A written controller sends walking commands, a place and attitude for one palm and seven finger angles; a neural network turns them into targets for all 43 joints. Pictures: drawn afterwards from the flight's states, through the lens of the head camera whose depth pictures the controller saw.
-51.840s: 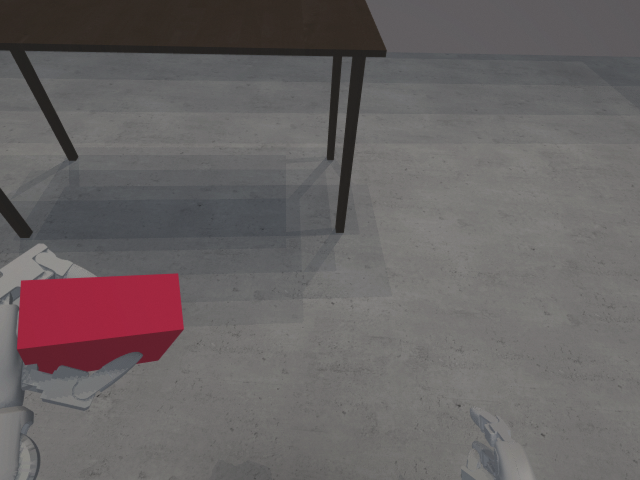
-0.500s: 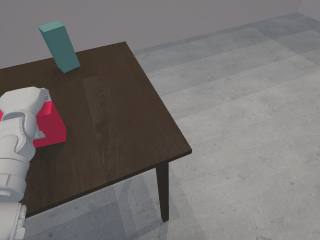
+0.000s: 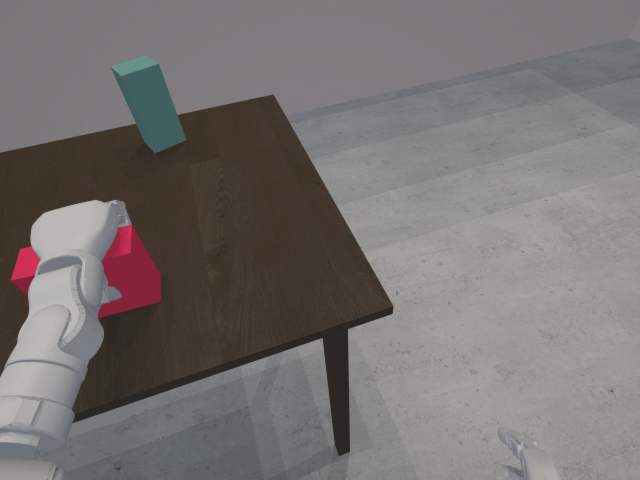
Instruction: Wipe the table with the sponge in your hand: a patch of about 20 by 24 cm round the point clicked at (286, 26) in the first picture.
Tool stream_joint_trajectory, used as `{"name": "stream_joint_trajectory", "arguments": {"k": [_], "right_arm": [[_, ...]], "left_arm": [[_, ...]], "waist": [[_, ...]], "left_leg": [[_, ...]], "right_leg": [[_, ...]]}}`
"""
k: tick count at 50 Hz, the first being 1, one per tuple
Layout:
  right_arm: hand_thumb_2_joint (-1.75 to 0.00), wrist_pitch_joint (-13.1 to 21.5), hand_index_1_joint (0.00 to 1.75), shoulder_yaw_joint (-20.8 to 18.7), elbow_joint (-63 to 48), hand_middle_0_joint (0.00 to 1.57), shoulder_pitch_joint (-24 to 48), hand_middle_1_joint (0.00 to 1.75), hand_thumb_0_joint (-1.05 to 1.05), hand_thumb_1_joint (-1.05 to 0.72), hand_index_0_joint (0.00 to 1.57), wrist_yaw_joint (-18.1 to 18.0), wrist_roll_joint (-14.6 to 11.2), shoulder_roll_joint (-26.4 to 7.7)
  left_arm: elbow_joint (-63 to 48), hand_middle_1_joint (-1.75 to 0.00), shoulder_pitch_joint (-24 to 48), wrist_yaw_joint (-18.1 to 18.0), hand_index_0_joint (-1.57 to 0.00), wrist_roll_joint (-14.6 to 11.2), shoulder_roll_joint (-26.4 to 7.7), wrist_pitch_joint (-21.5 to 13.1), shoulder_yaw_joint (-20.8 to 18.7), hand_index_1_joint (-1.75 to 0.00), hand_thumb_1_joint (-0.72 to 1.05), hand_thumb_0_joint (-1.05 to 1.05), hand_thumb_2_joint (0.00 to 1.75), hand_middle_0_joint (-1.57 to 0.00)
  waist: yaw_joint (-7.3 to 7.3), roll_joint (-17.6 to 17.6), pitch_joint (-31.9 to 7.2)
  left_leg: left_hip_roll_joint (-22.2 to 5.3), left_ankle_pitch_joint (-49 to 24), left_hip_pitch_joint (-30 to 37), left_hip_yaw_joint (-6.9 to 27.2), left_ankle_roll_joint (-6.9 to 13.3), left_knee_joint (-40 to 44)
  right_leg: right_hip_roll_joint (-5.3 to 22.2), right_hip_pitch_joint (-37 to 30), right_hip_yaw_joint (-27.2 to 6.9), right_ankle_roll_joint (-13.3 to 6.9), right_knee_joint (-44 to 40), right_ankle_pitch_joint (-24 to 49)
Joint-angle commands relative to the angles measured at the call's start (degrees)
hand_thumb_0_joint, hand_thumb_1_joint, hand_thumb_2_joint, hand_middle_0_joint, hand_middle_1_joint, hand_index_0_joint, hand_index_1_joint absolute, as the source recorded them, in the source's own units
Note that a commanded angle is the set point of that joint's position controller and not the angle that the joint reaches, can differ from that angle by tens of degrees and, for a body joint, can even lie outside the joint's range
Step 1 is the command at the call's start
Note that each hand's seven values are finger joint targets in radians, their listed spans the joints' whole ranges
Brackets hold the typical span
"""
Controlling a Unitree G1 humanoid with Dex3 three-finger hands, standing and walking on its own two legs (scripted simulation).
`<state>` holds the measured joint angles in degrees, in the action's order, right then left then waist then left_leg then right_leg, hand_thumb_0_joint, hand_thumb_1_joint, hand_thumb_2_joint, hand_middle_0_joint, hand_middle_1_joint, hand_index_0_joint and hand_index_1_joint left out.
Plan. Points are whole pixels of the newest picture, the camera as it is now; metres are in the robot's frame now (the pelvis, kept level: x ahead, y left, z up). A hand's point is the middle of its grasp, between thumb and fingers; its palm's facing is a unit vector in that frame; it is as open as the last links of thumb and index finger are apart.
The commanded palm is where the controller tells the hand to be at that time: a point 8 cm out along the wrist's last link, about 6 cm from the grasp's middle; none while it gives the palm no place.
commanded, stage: wipe back along the first lane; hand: left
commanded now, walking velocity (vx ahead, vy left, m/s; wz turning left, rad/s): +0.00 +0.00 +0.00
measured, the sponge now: (101, 285) +0.32 +0.35 +0.07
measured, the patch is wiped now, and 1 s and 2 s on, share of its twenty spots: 0.90 0.90 0.90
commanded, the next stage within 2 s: lift the sponge slowly off the table in 0.68 s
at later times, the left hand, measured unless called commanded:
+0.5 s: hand (96, 291) +0.28 +0.30 +0.12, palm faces +0.04 -0.02 -1.00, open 9.5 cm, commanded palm +0.24 +0.30 +0.15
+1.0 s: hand (90, 318) +0.25 +0.29 +0.12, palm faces +0.04 -0.04 -1.00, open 9.5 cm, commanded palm +0.22 +0.29 +0.17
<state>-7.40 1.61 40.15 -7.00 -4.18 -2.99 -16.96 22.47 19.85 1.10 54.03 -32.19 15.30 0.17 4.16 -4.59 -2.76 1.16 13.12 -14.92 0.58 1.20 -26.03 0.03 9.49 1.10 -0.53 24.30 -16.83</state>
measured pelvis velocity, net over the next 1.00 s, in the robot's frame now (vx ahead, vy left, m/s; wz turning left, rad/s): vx -0.01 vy -0.01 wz -0.01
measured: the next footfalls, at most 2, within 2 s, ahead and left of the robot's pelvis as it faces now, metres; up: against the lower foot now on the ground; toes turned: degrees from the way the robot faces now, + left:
none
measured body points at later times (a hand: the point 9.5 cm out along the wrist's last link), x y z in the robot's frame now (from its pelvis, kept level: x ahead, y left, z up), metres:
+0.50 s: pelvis +0.01 -0.01 +0.00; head +0.00 -0.05 +0.45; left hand +0.27 +0.30 +0.17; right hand +0.23 -0.24 -0.10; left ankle +0.00 +0.11 -0.74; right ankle -0.05 -0.12 -0.74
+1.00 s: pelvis -0.01 -0.01 +0.00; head -0.02 -0.06 +0.45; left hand +0.24 +0.29 +0.17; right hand +0.22 -0.24 -0.09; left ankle +0.00 +0.11 -0.74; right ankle -0.05 -0.12 -0.74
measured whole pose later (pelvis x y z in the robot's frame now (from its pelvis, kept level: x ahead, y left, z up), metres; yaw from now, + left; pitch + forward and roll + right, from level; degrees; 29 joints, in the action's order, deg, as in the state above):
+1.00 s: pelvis -0.01 -0.01 +0.00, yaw -1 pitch -2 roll +0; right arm -5.9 3.3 39.0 -2.4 -5.0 -2.3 -16.5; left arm -4.4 -1.3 2.7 50.5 -32.3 23.2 0.4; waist 5.7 -5.4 -0.5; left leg 0.2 13.1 -10.8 0.3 0.0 -26.2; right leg -0.9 6.4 0.7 -1.6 26.3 -17.5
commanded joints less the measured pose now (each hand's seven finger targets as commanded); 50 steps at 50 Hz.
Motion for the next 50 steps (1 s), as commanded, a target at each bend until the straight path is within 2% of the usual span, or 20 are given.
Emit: {"name": "stream_joint_trajectory", "arguments": {"k": [1,3,4,8,9,13,14,15,20,22,31,32,33,34,38,40,43,44,48,50], "right_arm": [[-0.90,2.84,0.30,-2.42,-8.41,0.20,8.46,0.30,0.00,-0.90,0.20,-0.53,0.49,-7.41],[-0.90,2.79,0.30,-2.18,-8.96,0.20,9.31,0.30,0.00,-0.90,0.20,-0.49,0.63,-7.48],[-0.90,3.03,0.30,-2.19,-9.14,0.20,9.14,0.30,0.00,-0.90,0.20,-0.47,0.55,-7.06],[-0.90,3.24,0.30,-2.16,-10.03,0.20,10.37,0.30,0.00,-0.90,0.20,-0.22,0.60,-7.04],[-0.90,3.41,0.30,-2.03,-9.83,0.20,10.18,0.30,0.00,-0.90,0.20,-0.22,0.59,-6.87],[-0.90,3.53,0.30,-2.14,-10.50,0.20,11.45,0.30,0.00,-0.90,0.20,0.14,0.68,-6.95],[-0.90,3.64,0.30,-1.97,-10.64,0.20,11.48,0.30,0.00,-0.90,0.20,0.30,0.57,-6.46],[-0.90,3.73,0.30,-2.11,-10.73,0.20,11.61,0.30,0.00,-0.90,0.20,0.45,0.55,-6.53],[-0.90,3.73,0.30,-1.98,-10.90,0.20,12.94,0.30,0.00,-0.90,0.20,0.48,0.57,-6.43],[-0.90,3.78,0.30,-1.92,-10.82,0.20,13.18,0.30,0.00,-0.90,0.20,0.38,0.61,-6.53],[-0.90,3.97,0.30,-1.33,-11.53,0.20,14.81,0.30,0.00,-0.90,0.20,0.43,0.65,-5.78],[-0.90,3.98,0.30,-1.44,-11.46,0.20,14.83,0.30,0.00,-0.90,0.20,0.41,0.70,-5.86],[-0.90,3.82,0.30,-1.28,-11.58,0.20,15.49,0.30,0.00,-0.90,0.20,0.35,0.70,-6.18],[-0.90,3.93,0.30,-1.04,-11.86,0.20,15.66,0.30,0.00,-0.90,0.20,0.31,0.59,-5.41],[-0.90,3.90,0.30,-0.88,-11.62,0.20,16.25,0.30,0.00,-0.90,0.20,0.13,0.76,-5.86],[-0.90,4.09,0.30,-0.81,-11.09,0.20,15.90,0.30,0.00,-0.90,0.20,-0.07,0.77,-5.68],[-0.90,4.08,0.30,-0.66,-11.17,0.20,16.73,0.30,0.00,-0.90,0.20,-0.67,1.00,-6.04],[-0.90,4.39,0.30,-0.51,-11.15,0.20,16.81,0.30,0.00,-0.90,0.20,-0.78,0.94,-5.55],[-0.90,4.56,0.30,-0.49,-11.11,0.20,17.06,0.30,0.00,-0.90,0.20,-1.25,1.14,-5.89],[-0.90,4.89,0.30,-0.45,-10.76,0.20,16.88,0.30,0.00,-0.90,0.20,-1.49,1.09,-5.45]], "left_arm": [[-7.49,-1.60,8.75,1.64,-1.20,1.11,-10.91,1.11,-1.47,-1.60,0.10,0.00,1.30,-1.20],[-9.30,-1.60,6.67,1.99,-1.20,1.08,-11.60,1.49,-2.27,-1.60,0.10,0.00,1.30,-1.20],[-9.89,-1.60,4.37,2.08,-1.20,0.50,-10.41,1.62,-1.85,-1.60,0.10,0.00,1.30,-1.20],[-14.54,-1.60,0.33,2.53,-1.20,-0.69,-10.88,2.33,-3.33,-1.60,0.10,0.00,1.30,-1.20],[-14.26,-1.60,-0.86,2.53,-1.20,-1.00,-9.74,2.67,-2.59,-1.60,0.10,0.00,1.30,-1.20],[-19.16,-1.60,-6.55,2.40,-1.20,-1.94,-11.90,3.14,-5.98,-1.60,0.10,0.00,1.30,-1.20],[-19.55,-1.60,-8.00,2.32,-1.20,-2.25,-9.53,3.49,-4.28,-1.60,0.10,0.00,1.30,-1.20],[-21.12,-1.60,-9.36,2.25,-1.20,-2.80,-10.25,3.63,-5.41,-1.60,0.10,0.00,1.30,-1.20],[-24.78,-1.60,-10.53,1.81,-1.20,-3.11,-9.37,5.76,-4.96,-1.60,0.10,0.00,1.30,-1.20],[-25.35,-1.60,-12.52,1.72,-1.20,-3.07,-10.61,6.31,-6.15,-1.60,0.10,0.00,1.30,-1.20],[-31.36,-1.60,-17.15,1.48,-1.20,-3.78,-7.72,7.94,-4.26,-1.60,0.10,0.00,1.30,-1.20],[-31.39,-1.60,-18.71,1.34,-1.20,-4.02,-9.35,8.06,-6.02,-1.60,0.10,0.00,1.30,-1.20],[-31.94,-1.60,-18.18,1.23,-1.20,-3.52,-10.36,8.32,-6.54,-1.60,0.10,0.00,1.30,-1.20],[-32.35,-1.60,-19.03,1.24,-1.20,-4.07,-7.60,8.53,-4.56,-1.60,0.10,0.00,1.30,-1.20],[-33.37,-1.60,-18.96,0.95,-1.20,-3.95,-10.06,9.16,-6.42,-1.60,0.10,0.00,1.30,-1.20],[-32.53,-1.60,-16.77,0.91,-1.20,-3.74,-9.32,9.16,-5.27,-1.60,0.10,0.00,1.30,-1.20],[-33.55,-1.60,-13.86,0.80,-1.20,-2.93,-12.83,9.29,-7.44,-1.60,0.10,0.00,1.30,-1.20],[-33.19,-1.60,-12.79,0.85,-1.20,-3.03,-10.90,9.13,-5.60,-1.60,0.10,0.00,1.30,-1.20],[-34.44,-1.60,-10.81,0.97,-1.20,-2.58,-14.37,8.38,-8.10,-1.60,0.10,0.00,1.30,-1.20],[-34.06,-1.60,-9.62,0.96,-1.20,-2.78,-12.82,7.94,-6.75,-1.60,0.10,0.00,1.30,-1.20]], "waist": [[-0.55,4.84,-9.74],[0.18,3.18,-10.40],[0.06,4.41,-10.64],[0.74,3.12,-10.76],[0.36,4.72,-10.14],[1.59,4.75,-10.85],[1.18,5.32,-9.35],[1.56,5.72,-9.55],[1.40,5.76,-7.71],[1.57,5.77,-7.46],[1.65,5.07,-6.91],[2.13,5.65,-7.28],[2.15,5.01,-7.39],[2.00,5.56,-6.43],[2.39,4.45,-5.55],[1.75,5.04,-4.91],[2.20,4.10,-5.78],[1.77,4.12,-5.18],[2.44,2.65,-6.86],[1.95,2.26,-6.41]], "left_leg": [[1.33,-16.57,5.83,-1.55,1.35,1.79],[1.28,-17.71,5.74,-1.38,1.14,1.67],[1.34,-17.87,5.97,-1.49,1.27,1.44],[1.34,-19.28,6.13,-1.51,1.18,0.93],[1.37,-19.62,6.18,-1.68,1.28,0.71],[1.45,-21.42,5.92,-1.57,1.10,0.07],[1.44,-21.17,5.70,-1.78,1.17,0.13],[1.43,-21.25,5.89,-1.62,1.18,0.11],[1.50,-20.39,5.94,-1.79,1.16,0.27],[1.60,-20.55,5.78,-1.99,1.08,0.06],[1.59,-18.17,6.12,-1.71,1.01,0.74],[1.54,-17.81,6.08,-1.75,0.93,0.67],[1.50,-16.98,6.00,-1.65,0.77,0.85],[1.59,-16.23,5.76,-1.88,0.96,0.97],[1.38,-14.33,5.75,-1.61,0.73,1.64],[1.39,-13.58,5.56,-1.71,0.84,1.85],[1.50,-12.55,6.05,-1.63,0.82,2.13],[1.67,-12.25,5.96,-1.92,0.97,2.02],[1.70,-12.17,6.76,-1.51,0.87,2.43],[1.78,-12.26,7.01,-1.70,0.97,2.55]], "right_leg": [[-2.64,-3.01,0.67,-2.32,-1.68,19.07],[-2.54,-3.98,0.30,-2.62,-1.33,19.93],[-2.55,-4.32,0.65,-2.30,-0.85,20.43],[-2.46,-5.21,0.23,-2.34,-0.52,22.67],[-2.51,-5.04,0.64,-2.07,-0.21,23.29],[-2.41,-6.70,-0.20,-2.08,0.60,26.43],[-2.41,-6.01,0.38,-1.79,0.64,26.14],[-2.46,-6.33,0.31,-1.73,0.51,26.44],[-2.51,-5.54,0.17,-1.68,0.23,25.85],[-2.46,-5.85,-0.15,-1.59,0.47,26.62],[-2.54,-5.66,-0.35,-1.56,0.07,23.81],[-2.52,-6.13,-0.47,-1.46,0.21,23.63],[-2.69,-5.73,-1.29,-1.77,0.08,22.33],[-2.45,-5.60,-0.63,-1.42,0.00,21.69],[-2.70,-4.84,-1.37,-1.68,-0.75,18.84],[-2.63,-4.46,-0.67,-1.48,-1.08,17.80],[-2.68,-4.39,-1.59,-1.71,-1.43,15.86],[-2.46,-4.19,-1.03,-1.46,-1.55,15.69],[-2.67,-4.88,-1.54,-1.85,-1.78,14.72],[-2.67,-4.64,-0.68,-1.70,-2.02,14.42]]}}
